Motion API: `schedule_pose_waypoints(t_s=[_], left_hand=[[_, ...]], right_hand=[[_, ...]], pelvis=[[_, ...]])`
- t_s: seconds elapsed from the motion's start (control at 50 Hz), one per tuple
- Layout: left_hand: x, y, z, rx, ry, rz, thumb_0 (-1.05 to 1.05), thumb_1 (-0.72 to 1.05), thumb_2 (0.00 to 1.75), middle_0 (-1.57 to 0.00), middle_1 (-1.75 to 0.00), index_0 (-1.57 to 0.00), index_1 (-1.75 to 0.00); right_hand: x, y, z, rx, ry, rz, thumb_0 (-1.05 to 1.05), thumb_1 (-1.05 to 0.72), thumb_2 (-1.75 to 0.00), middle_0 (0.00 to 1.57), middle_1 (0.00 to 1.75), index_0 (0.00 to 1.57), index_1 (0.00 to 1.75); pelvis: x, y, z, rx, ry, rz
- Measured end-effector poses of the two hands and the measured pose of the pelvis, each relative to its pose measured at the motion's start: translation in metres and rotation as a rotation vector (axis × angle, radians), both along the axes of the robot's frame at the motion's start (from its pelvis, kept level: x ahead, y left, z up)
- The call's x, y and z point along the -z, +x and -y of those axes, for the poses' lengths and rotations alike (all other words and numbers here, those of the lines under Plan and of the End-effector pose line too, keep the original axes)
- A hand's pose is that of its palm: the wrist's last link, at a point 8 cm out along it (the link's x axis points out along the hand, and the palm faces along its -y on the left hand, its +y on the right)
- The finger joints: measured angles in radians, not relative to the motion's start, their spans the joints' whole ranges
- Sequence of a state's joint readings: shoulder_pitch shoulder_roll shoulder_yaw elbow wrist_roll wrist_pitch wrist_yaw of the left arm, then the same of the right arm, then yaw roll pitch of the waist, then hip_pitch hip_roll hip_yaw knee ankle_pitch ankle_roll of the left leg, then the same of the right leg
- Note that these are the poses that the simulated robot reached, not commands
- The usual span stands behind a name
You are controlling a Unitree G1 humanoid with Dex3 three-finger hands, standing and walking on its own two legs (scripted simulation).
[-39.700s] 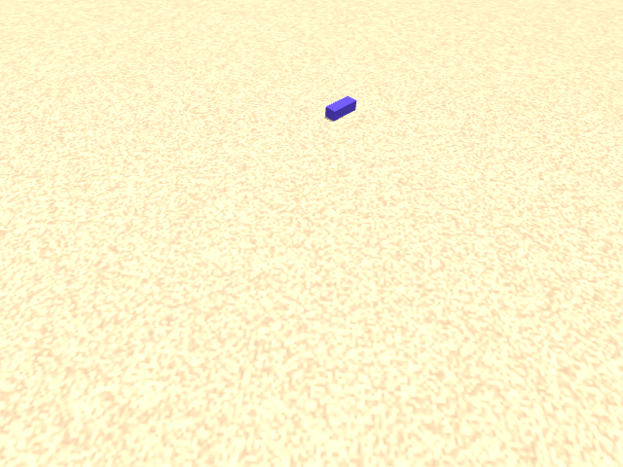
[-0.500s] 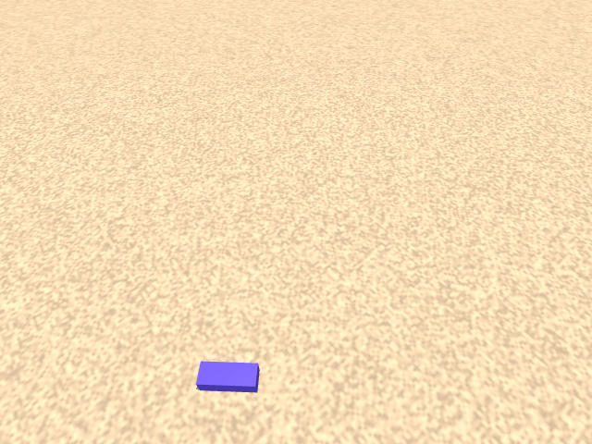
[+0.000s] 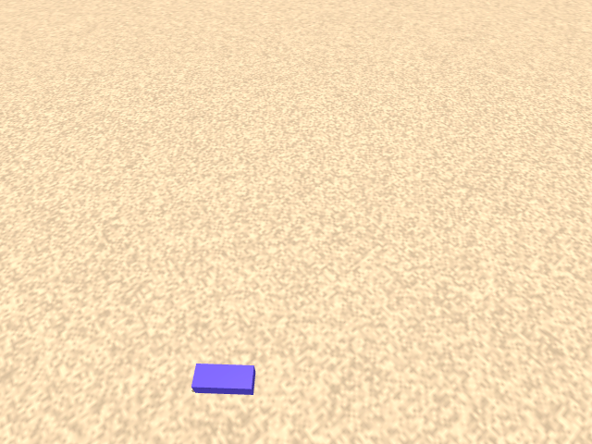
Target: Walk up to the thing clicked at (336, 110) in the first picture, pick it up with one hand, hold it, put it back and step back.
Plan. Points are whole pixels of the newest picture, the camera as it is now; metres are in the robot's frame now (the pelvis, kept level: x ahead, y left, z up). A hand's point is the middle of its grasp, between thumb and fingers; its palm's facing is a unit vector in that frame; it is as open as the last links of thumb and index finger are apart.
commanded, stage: stand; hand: left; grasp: from above
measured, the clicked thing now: (224, 379) +0.43 +0.25 -0.75
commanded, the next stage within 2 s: step back in 0.62 s
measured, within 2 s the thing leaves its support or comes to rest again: neither
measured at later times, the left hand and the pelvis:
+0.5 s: hand out of the picture +0.07 +0.25 -0.15, palm faces +0.01 -0.94 -0.34, open 7.4 cm; pelvis +0.00 +0.00 +0.00, yaw +0 degrees
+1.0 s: hand out of the picture +0.09 +0.32 -0.18, palm faces +0.01 -0.94 -0.35, open 7.4 cm; pelvis -0.05 +0.06 -0.02, yaw +0 degrees
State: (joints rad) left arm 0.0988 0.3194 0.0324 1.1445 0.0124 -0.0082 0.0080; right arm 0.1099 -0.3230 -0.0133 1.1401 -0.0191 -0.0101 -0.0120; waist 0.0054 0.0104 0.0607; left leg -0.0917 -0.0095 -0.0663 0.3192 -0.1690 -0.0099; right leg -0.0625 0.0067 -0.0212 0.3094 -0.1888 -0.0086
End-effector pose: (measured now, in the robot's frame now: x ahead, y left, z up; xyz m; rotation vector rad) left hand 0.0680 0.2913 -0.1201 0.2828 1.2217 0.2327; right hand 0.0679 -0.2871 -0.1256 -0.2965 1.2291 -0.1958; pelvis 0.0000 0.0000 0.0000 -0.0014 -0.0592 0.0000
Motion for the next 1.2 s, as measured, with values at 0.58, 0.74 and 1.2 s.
schedule_pose_waypoints(t_s=[0.58,0.74,1.2], left_hand=[[-0.002,-0.007,-0.001,0.009,0.006,-0.012,0.0,0.91,0.9,-0.21,-0.3,-0.21,-0.3],[0.003,-0.013,-0.013,-0.011,0.024,-0.015,0.0,0.91,0.9,-0.21,-0.3,-0.21,-0.3],[0.021,-0.02,-0.086,0.092,0.002,0.05,0.0,0.91,0.9,-0.21,-0.3,-0.21,-0.29]], right_hand=[[0.0,-0.007,0.005,-0.003,0.002,-0.011,0.01,-0.91,-0.9,0.2,0.3,0.21,0.3],[0.004,-0.012,0.013,0.003,-0.022,-0.028,0.01,-0.91,-0.9,0.2,0.3,0.21,0.3],[-0.015,-0.08,-0.06,0.027,-0.107,0.007,0.01,-0.9,-0.9,0.21,0.3,0.21,0.3]], pelvis=[[0.0,-0.002,0.003,0.001,0.004,-0.005],[0.007,-0.018,-0.001,-0.004,-0.01,-0.011],[0.014,-0.082,-0.078,0.037,-0.029,-0.038]])
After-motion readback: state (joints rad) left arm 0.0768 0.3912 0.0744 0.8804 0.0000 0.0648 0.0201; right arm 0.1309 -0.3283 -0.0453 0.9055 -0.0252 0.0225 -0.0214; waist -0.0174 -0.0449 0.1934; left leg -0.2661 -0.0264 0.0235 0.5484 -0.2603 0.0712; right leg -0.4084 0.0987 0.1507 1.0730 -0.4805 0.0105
